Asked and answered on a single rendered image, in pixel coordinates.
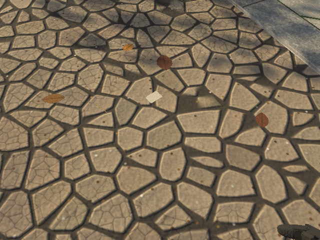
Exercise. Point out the robot right hand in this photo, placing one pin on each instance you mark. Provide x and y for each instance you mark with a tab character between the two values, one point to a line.
299	232

